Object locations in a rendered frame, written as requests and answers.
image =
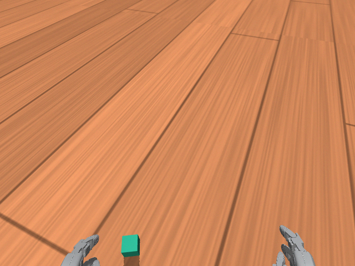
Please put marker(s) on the cube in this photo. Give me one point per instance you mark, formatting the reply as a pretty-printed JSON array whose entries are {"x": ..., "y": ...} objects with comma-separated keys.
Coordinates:
[{"x": 130, "y": 245}]

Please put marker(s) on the right robot hand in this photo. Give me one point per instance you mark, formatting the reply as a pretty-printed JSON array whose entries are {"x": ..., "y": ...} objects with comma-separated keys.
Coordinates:
[{"x": 295, "y": 253}]

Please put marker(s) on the left robot hand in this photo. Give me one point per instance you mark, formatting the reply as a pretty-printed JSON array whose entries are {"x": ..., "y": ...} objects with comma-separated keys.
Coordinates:
[{"x": 81, "y": 250}]

